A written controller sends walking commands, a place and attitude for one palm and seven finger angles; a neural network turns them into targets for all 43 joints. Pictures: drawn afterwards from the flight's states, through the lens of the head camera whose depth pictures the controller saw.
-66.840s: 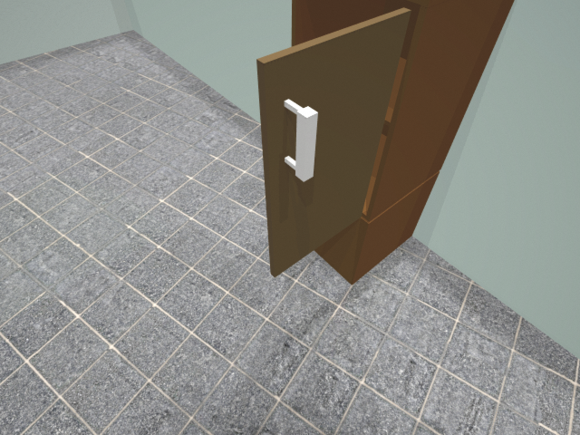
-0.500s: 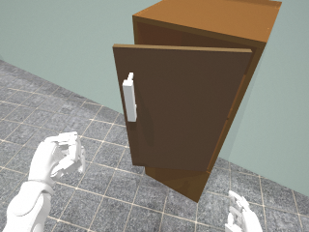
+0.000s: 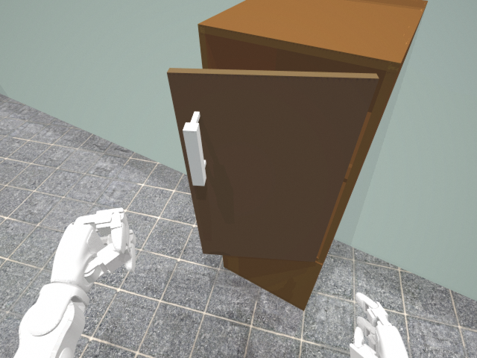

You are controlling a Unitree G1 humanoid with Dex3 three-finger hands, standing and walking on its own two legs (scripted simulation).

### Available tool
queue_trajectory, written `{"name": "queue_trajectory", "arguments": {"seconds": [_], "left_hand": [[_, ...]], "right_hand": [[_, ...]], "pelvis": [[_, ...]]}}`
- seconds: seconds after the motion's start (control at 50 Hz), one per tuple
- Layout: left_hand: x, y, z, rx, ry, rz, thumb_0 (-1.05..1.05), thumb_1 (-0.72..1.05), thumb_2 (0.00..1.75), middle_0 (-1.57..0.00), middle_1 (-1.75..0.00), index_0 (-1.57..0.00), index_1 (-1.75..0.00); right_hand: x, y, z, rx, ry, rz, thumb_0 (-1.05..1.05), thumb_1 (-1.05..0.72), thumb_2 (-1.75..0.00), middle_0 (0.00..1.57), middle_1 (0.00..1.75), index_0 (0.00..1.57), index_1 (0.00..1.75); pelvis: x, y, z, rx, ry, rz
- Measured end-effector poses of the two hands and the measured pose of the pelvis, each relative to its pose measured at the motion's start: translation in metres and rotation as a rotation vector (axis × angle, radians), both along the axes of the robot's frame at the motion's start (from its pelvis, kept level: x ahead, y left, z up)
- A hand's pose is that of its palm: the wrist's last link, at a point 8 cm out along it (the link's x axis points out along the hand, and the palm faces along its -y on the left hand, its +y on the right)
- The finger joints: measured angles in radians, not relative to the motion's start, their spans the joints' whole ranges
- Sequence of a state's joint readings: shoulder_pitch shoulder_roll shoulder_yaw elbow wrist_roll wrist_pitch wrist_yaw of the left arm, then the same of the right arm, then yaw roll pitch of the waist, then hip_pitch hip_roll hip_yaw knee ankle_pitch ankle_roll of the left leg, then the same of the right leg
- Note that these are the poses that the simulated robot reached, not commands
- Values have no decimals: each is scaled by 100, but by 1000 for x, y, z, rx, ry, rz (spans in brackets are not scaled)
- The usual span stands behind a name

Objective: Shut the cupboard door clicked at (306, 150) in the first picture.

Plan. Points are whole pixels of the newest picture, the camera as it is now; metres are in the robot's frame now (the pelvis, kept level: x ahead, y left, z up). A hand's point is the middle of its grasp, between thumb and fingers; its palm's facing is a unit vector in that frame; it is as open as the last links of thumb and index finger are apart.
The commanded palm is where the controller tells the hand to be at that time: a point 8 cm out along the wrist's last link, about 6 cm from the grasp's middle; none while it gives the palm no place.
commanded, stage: bring the fist close to the handle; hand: left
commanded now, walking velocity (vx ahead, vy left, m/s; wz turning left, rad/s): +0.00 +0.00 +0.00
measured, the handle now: (197, 149) +0.46 +0.13 +0.12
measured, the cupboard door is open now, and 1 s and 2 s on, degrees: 25 25 20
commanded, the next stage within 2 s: push the door shut along its arc in 1.32 s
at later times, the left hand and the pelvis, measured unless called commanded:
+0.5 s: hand (174, 214) +0.30 +0.14 +0.12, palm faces -0.02 -1.00 -0.03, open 3.1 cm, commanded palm +0.28 +0.18 +0.12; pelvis +0.01 +0.00 +0.00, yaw -1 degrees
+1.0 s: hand (209, 184) +0.36 +0.09 +0.13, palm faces -0.02 -1.00 -0.01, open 3.1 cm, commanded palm +0.33 +0.14 +0.12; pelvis +0.00 +0.00 +0.00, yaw -2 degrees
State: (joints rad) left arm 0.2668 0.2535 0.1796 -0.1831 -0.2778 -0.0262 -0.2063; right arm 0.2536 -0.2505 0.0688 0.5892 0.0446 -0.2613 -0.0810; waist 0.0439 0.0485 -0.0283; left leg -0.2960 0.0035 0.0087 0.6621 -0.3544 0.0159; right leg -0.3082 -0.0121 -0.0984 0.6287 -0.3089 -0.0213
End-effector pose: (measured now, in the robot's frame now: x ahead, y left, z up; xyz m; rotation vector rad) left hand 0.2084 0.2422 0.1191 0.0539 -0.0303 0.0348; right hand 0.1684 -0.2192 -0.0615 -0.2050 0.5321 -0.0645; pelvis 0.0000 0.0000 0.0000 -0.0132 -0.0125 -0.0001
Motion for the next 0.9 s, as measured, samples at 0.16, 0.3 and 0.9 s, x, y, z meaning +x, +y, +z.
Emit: {"name": "queue_trajectory", "arguments": {"seconds": [0.16,0.3,0.9], "left_hand": [[26,-19,2,-13,-19,-35,2,90,90,-130,-150,-130,-150],[48,-33,2,-24,-9,-47,2,90,90,-130,-150,-130,-150],[120,-92,6,-37,13,-60,2,90,90,-130,-150,-130,-150]], "right_hand": [[-1,0,-3,2,11,-5,2,-90,-90,20,30,20,30],[-4,-3,-4,9,28,-23,2,-90,-90,20,30,20,30],[-11,-8,-16,27,165,-53,2,-90,-90,20,30,20,30]], "pelvis": [[-1,0,0,4,3,-1],[2,0,1,9,8,-13],[6,-3,3,16,15,-27]]}}
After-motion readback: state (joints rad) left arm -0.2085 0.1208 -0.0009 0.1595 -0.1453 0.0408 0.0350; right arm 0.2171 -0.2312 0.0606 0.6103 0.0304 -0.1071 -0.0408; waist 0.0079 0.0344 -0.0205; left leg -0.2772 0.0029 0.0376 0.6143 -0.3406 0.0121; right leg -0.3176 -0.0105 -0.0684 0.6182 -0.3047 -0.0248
